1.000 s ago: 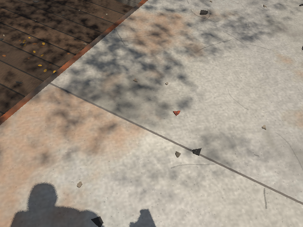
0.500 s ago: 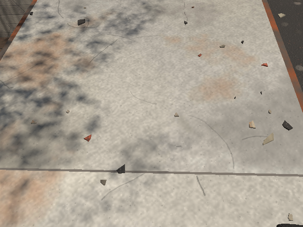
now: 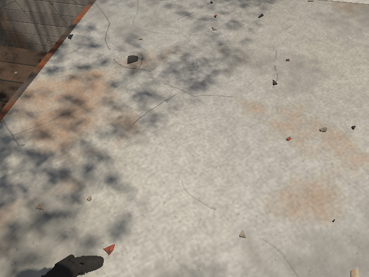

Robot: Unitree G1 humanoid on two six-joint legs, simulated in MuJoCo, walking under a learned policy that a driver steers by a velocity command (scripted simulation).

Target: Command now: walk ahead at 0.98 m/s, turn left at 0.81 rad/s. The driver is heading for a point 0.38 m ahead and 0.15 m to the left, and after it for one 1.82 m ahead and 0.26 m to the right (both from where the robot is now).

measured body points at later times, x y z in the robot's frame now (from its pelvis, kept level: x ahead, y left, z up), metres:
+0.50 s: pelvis +0.42 -0.04 +0.01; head +0.43 -0.02 +0.45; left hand +0.27 +0.21 -0.12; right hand +0.73 -0.17 -0.04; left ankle +0.49 +0.13 -0.66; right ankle +0.41 -0.19 -0.73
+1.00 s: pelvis +0.82 +0.09 -0.01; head +0.83 +0.06 +0.44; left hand +1.05 +0.34 -0.06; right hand +0.80 -0.22 -0.15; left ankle +0.65 +0.22 -0.73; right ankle +1.03 -0.04 -0.67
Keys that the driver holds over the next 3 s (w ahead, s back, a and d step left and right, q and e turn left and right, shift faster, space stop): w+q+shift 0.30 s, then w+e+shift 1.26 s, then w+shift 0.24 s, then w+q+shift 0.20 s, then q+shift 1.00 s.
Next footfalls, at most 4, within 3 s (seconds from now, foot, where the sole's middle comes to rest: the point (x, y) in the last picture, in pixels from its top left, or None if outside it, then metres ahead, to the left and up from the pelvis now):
0.24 right None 0.44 -0.18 -0.77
0.66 left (127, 232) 0.68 0.23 -0.77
1.10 right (184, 144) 1.11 -0.01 -0.77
1.54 left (170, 82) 1.55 0.04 -0.77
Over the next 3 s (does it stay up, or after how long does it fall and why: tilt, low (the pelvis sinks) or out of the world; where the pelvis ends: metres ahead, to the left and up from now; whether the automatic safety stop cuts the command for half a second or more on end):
stays up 1.91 -0.49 0.00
